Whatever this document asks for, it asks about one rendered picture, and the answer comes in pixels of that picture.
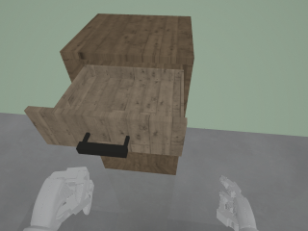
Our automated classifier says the handle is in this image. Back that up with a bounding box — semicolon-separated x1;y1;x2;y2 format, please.
76;132;130;159

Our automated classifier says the right robot hand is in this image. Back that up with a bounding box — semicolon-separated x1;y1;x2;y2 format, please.
217;175;257;231

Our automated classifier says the left robot hand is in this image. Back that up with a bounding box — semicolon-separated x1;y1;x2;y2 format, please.
30;167;94;231

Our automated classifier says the drawer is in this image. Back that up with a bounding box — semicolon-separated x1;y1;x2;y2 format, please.
24;64;188;157

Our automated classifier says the cabinet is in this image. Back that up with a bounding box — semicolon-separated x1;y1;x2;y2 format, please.
60;13;194;175

